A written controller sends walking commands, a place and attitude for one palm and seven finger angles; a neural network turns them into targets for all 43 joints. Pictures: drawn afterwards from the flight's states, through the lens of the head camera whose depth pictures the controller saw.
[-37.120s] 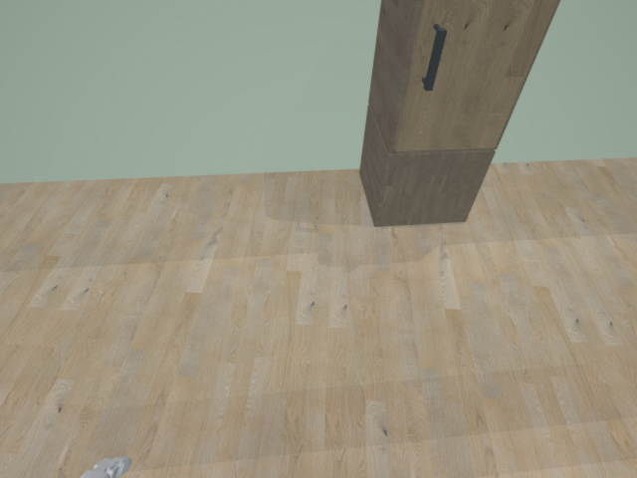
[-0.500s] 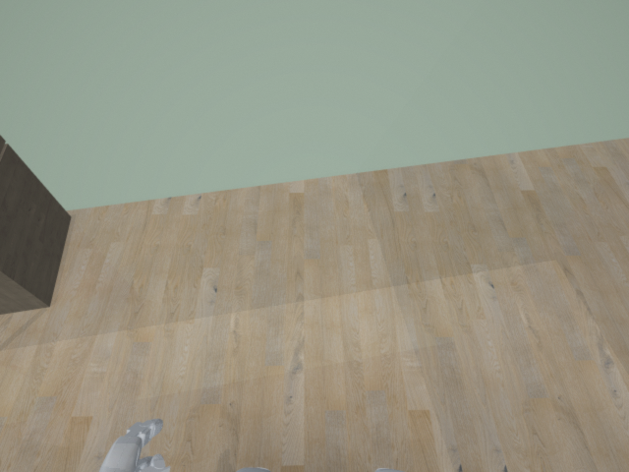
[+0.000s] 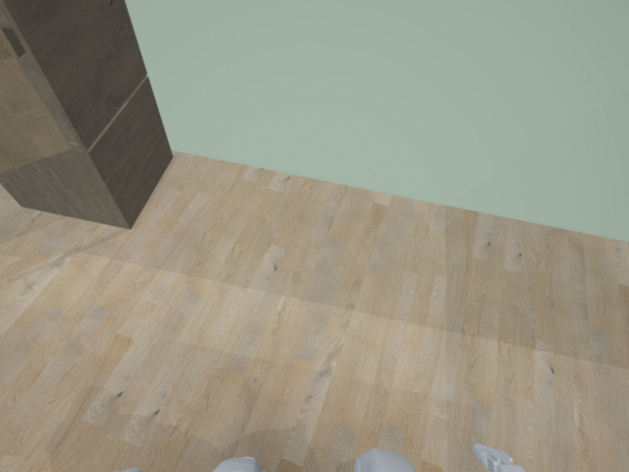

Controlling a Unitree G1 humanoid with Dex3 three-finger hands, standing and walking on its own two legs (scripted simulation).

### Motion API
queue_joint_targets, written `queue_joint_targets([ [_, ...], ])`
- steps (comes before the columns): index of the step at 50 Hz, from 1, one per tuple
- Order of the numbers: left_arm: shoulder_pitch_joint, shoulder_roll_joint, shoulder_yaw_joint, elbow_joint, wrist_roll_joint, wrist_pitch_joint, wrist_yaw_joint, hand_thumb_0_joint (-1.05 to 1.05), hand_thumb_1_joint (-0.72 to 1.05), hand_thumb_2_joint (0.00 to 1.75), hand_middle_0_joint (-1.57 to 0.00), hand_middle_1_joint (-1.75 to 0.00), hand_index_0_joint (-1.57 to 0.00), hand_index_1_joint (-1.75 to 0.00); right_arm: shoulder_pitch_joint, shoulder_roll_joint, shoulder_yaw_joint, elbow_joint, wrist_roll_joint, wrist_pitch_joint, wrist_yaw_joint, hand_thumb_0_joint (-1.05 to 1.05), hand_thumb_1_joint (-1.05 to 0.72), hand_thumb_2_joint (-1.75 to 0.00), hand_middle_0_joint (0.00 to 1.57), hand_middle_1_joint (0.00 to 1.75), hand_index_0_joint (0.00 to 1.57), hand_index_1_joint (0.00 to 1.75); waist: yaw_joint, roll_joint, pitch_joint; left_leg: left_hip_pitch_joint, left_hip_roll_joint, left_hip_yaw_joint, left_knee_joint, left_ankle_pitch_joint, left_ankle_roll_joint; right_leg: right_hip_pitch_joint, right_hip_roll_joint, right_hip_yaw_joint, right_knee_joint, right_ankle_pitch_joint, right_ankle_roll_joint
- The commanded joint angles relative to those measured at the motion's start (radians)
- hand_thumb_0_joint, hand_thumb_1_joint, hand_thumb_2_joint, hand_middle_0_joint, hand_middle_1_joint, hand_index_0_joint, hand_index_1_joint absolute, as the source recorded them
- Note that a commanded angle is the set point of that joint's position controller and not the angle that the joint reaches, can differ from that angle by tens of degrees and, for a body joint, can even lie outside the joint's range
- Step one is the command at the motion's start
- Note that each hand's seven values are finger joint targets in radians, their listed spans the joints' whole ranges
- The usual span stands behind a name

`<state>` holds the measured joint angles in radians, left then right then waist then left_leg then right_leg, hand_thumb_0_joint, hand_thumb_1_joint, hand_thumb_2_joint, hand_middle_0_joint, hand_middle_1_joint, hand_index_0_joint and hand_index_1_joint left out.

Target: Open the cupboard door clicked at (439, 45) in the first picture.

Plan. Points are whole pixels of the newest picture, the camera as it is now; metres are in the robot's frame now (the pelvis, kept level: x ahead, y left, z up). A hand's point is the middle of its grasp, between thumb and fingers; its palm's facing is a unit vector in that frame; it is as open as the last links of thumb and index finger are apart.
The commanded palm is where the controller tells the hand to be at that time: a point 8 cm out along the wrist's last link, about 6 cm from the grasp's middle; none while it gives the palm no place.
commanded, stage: turn to face it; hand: left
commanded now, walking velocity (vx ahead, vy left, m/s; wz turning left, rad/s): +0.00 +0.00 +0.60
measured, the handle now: out of the picture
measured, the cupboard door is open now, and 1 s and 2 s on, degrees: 47 47 47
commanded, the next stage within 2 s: take the last steps up to it in 1.04 s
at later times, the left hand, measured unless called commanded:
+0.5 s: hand out of the picture +0.04 +0.16 -0.15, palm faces +0.30 -0.92 -0.24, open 7.4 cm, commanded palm none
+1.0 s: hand out of the picture +0.02 +0.17 -0.15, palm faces +0.50 -0.82 -0.28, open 7.4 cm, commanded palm none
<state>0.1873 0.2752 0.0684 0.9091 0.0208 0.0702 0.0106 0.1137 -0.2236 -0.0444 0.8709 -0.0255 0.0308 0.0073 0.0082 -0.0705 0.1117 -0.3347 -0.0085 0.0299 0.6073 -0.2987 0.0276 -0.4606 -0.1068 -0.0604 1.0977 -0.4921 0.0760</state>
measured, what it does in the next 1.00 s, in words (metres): steps on the spot, turning left: right foot, then left foot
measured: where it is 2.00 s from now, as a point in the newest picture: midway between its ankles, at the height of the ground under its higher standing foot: (264, 465)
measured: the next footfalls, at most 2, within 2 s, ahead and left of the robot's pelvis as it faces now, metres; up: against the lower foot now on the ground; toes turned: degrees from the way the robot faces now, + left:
right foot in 0.24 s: +0.06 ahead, -0.16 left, +0.00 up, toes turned +6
left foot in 0.60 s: +0.04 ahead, +0.09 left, +0.00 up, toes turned +27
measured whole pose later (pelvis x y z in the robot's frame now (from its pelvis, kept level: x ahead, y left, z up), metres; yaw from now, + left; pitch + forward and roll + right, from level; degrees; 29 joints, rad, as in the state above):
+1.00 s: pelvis +0.05 -0.06 +0.00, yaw +30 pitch +1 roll +1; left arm 0.18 0.24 0.05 0.90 0.02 0.02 0.01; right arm 0.18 -0.21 -0.04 0.94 -0.02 0.05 0.00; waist 0.00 0.01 0.06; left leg -0.34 -0.02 -0.05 0.61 -0.30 -0.01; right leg -0.27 -0.04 -0.05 0.57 -0.32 0.02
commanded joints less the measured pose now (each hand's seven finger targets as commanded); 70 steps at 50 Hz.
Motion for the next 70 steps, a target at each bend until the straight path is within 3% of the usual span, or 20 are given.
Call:
queue_joint_targets([
  [1,-0.018,0.063,0.022,-0.101,-0.002,-0.034,-0.008,0.00,0.90,0.90,-0.20,-0.30,-0.20,-0.30,0.042,-0.211,-0.057,-0.049,0.003,-0.018,-0.024,0.00,-0.90,-0.90,0.20,0.30,0.20,0.30,-0.021,0.229,-0.164,0.159,0.224,-0.261,-0.257,0.352,0.119,-0.068,0.010,0.059,-0.008,0.083,0.010],
  [10,0.060,0.067,0.020,-0.102,-0.013,-0.059,0.000,0.00,0.90,0.90,-0.20,-0.30,-0.20,-0.30,-0.002,-0.215,-0.075,-0.059,0.008,-0.002,-0.015,0.00,-0.90,-0.90,0.20,0.30,0.20,0.30,0.025,0.223,-0.189,-0.005,0.151,-0.327,-0.126,0.323,0.073,0.313,0.093,0.015,-0.599,0.235,-0.006],
  [11,0.107,0.122,0.034,-0.095,-0.005,-0.071,0.007,0.00,0.90,0.90,-0.20,-0.30,-0.20,-0.30,-0.007,-0.172,-0.070,-0.071,0.018,-0.002,-0.010,0.00,-0.90,-0.90,0.20,0.30,0.20,0.30,0.050,0.078,-0.205,-0.126,0.079,-0.268,-0.021,0.155,0.016,0.451,-0.021,0.120,-0.746,0.257,-0.032],
  [12,0.121,0.220,0.053,-0.094,0.011,-0.078,0.016,0.00,0.90,0.90,-0.20,-0.30,-0.20,-0.30,-0.006,-0.103,-0.060,-0.094,0.022,-0.003,-0.005,0.00,-0.90,-0.90,0.20,0.30,0.20,0.30,0.059,-0.232,-0.185,-0.285,-0.074,-0.071,0.233,-0.207,-0.069,0.497,-0.304,0.409,-0.830,0.331,-0.141],
  [13,0.112,0.228,0.044,-0.100,0.006,-0.076,0.020,0.00,0.90,0.90,-0.20,-0.30,-0.20,-0.30,-0.023,-0.141,-0.065,-0.098,0.014,0.001,0.000,0.00,-0.90,-0.90,0.20,0.30,0.20,0.30,0.061,-0.214,-0.167,-0.263,-0.033,-0.090,0.476,-0.339,-0.064,0.361,-0.405,0.442,-0.835,0.415,-0.228],
  [18,0.005,0.103,0.012,-0.127,-0.002,-0.078,0.020,0.00,0.90,0.90,-0.20,-0.30,-0.20,-0.30,-0.005,-0.101,-0.052,-0.050,0.013,0.023,0.020,0.00,-0.90,-0.90,0.20,0.30,0.20,0.30,-0.010,-0.164,-0.124,-0.257,0.032,-0.028,0.543,-0.151,-0.099,0.378,-0.208,0.064,-0.731,0.739,-0.183],
  [24,0.100,0.152,0.034,-0.083,0.010,-0.079,0.021,0.00,0.90,0.90,-0.20,-0.30,-0.20,-0.30,-0.078,-0.061,-0.028,-0.063,0.019,0.009,0.029,0.00,-0.90,-0.90,0.20,0.30,0.20,0.30,0.044,-0.133,-0.152,-0.131,0.018,0.070,0.159,-0.156,-0.086,0.474,-0.245,-0.009,-0.636,0.888,-0.176],
  [28,0.059,0.161,0.040,-0.088,-0.009,-0.075,0.008,0.00,0.90,0.90,-0.20,-0.30,-0.20,-0.30,0.062,-0.115,-0.041,-0.035,0.011,-0.004,0.021,0.00,-0.90,-0.90,0.20,0.30,0.20,0.30,-0.046,-0.060,-0.196,0.169,0.003,0.073,-0.141,0.128,-0.046,0.305,-0.219,-0.095,-0.430,0.778,-0.090],
  [30,-0.004,0.041,0.005,-0.151,-0.018,-0.064,0.001,0.00,0.90,0.90,-0.20,-0.30,-0.20,-0.30,0.206,-0.305,-0.089,-0.014,0.001,-0.011,0.004,0.00,-0.90,-0.90,0.20,0.30,0.20,0.30,-0.123,0.390,-0.260,0.398,0.422,-0.476,-0.224,0.746,0.193,-0.117,-0.008,-0.093,-0.021,-0.181,0.024],
  [31,-0.044,0.072,0.007,-0.161,-0.009,-0.050,0.009,0.00,0.90,0.90,-0.20,-0.30,-0.20,-0.30,0.227,-0.303,-0.084,0.007,0.004,-0.005,-0.005,0.00,-0.90,-0.90,0.20,0.30,0.20,0.30,-0.120,0.261,-0.266,0.372,0.449,-0.434,-0.202,0.724,0.246,-0.126,-0.023,0.033,0.059,-0.185,0.000],
  [36,0.007,0.051,0.017,-0.083,-0.002,-0.034,-0.004,0.00,0.90,0.90,-0.20,-0.30,-0.20,-0.30,0.039,-0.191,-0.046,-0.040,0.000,-0.019,-0.028,0.00,-0.90,-0.90,0.20,0.30,0.20,0.30,-0.023,0.243,-0.149,0.152,0.253,-0.237,-0.261,0.394,0.136,-0.069,-0.004,0.055,0.036,0.060,-0.001],
  [47,0.099,0.037,0.009,-0.046,-0.009,-0.060,0.000,0.00,0.90,0.90,-0.20,-0.30,-0.20,-0.30,0.025,-0.172,-0.048,-0.018,0.007,-0.009,-0.019,0.00,-0.90,-0.90,0.20,0.30,0.20,0.30,0.026,0.184,-0.180,0.019,0.166,-0.243,-0.147,0.283,0.075,0.323,0.077,-0.002,-0.622,0.273,-0.022],
  [49,0.135,0.173,0.035,-0.038,0.010,-0.081,0.014,0.00,0.90,0.90,-0.20,-0.30,-0.20,-0.30,0.036,-0.070,-0.033,-0.040,0.022,-0.011,-0.010,0.00,-0.90,-0.90,0.20,0.30,0.20,0.30,0.038,-0.196,-0.178,-0.198,-0.039,-0.043,0.147,-0.115,-0.048,0.462,-0.254,0.357,-0.803,0.425,-0.147],
  [50,0.130,0.191,0.030,-0.045,0.007,-0.082,0.014,0.00,0.90,0.90,-0.20,-0.30,-0.20,-0.30,0.012,-0.098,-0.036,-0.047,0.018,-0.001,-0.008,0.00,-0.90,-0.90,0.20,0.30,0.20,0.30,0.051,-0.180,-0.165,-0.170,-0.025,-0.065,0.356,-0.323,-0.050,0.338,-0.374,0.399,-0.828,0.483,-0.246],
  [53,0.046,0.101,0.009,-0.051,-0.001,-0.088,0.020,0.00,0.90,0.90,-0.20,-0.30,-0.20,-0.30,0.029,-0.092,-0.042,0.009,0.011,0.014,-0.005,0.00,-0.90,-0.90,0.20,0.30,0.20,0.30,-0.002,-0.160,-0.107,-0.227,0.016,-0.079,0.547,-0.191,-0.068,0.344,-0.227,0.220,-0.759,0.703,-0.227],
  [57,0.100,0.089,0.008,-0.026,0.004,-0.092,0.022,0.00,0.90,0.90,-0.20,-0.30,-0.20,-0.30,0.000,-0.041,-0.024,0.024,0.019,0.009,0.000,0.00,-0.90,-0.90,0.20,0.30,0.20,0.30,0.022,-0.100,-0.127,-0.161,0.012,-0.008,0.336,-0.182,-0.081,0.424,-0.191,0.093,-0.708,0.896,-0.208],
  [63,0.159,0.135,0.035,0.028,0.009,-0.103,0.006,0.00,0.90,0.90,-0.20,-0.30,-0.20,-0.30,-0.017,-0.035,-0.015,0.024,0.012,-0.016,0.016,0.00,-0.90,-0.90,0.20,0.30,0.20,0.30,0.052,-0.103,-0.108,-0.071,0.009,0.053,0.067,-0.146,-0.063,0.422,-0.259,0.142,-0.756,0.505,-0.212],
  [66,0.091,0.128,0.039,0.027,-0.001,-0.096,-0.007,0.00,0.90,0.90,-0.20,-0.30,-0.20,-0.30,0.104,-0.057,-0.016,0.059,0.007,-0.034,0.011,0.00,-0.90,-0.90,0.20,0.30,0.20,0.30,-0.023,-0.031,-0.112,0.202,-0.013,0.075,-0.176,-0.012,-0.035,0.223,-0.197,0.048,-0.656,0.265,-0.140],
  [68,0.027,0.017,0.016,-0.032,-0.012,-0.089,-0.024,0.00,0.90,0.90,-0.20,-0.30,-0.20,-0.30,0.292,-0.224,-0.059,0.097,-0.010,-0.043,-0.007,0.00,-0.90,-0.90,0.20,0.30,0.20,0.30,-0.112,0.427,-0.146,0.458,0.339,-0.436,-0.347,-0.081,0.149,-0.174,0.031,-0.138,-0.177,-0.108,-0.032],
  [70,-0.087,0.029,0.010,-0.056,0.005,-0.086,-0.020,0.00,0.90,0.90,-0.20,-0.30,-0.20,-0.30,0.301,-0.189,-0.040,0.104,-0.004,-0.037,-0.020,0.00,-0.90,-0.90,0.20,0.30,0.20,0.30,-0.106,0.286,-0.064,0.315,0.358,-0.434,-0.406,-0.133,0.218,-0.251,-0.011,0.020,0.038,-0.078,-0.067],
])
